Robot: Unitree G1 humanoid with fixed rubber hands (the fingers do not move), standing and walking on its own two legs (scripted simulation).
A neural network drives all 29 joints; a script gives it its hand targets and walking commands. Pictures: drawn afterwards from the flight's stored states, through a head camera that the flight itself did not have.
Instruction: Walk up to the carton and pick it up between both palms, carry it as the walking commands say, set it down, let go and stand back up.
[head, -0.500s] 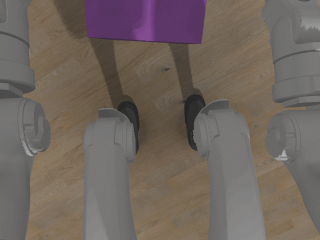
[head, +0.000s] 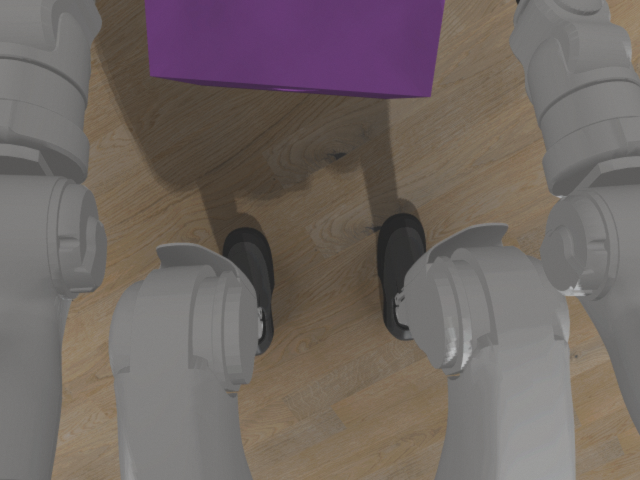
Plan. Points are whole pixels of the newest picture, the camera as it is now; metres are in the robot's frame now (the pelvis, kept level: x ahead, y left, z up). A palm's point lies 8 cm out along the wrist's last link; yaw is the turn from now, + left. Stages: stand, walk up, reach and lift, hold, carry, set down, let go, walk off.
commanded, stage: reach and lift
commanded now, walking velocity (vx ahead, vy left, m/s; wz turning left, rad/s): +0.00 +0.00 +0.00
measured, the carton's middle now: out of the picture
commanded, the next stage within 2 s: none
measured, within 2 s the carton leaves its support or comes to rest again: leaves its support in 1.62 s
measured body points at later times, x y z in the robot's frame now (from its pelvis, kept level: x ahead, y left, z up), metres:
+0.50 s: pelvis +0.00 +0.00 -0.01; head +0.39 +0.01 +0.21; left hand +0.57 +0.21 -0.21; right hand +0.55 -0.20 -0.21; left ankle +0.12 +0.11 -0.33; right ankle +0.13 -0.13 -0.33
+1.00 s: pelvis +0.00 +0.00 +0.00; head +0.39 +0.02 +0.21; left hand +0.58 +0.18 -0.21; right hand +0.56 -0.16 -0.21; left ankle +0.12 +0.11 -0.33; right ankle +0.13 -0.13 -0.33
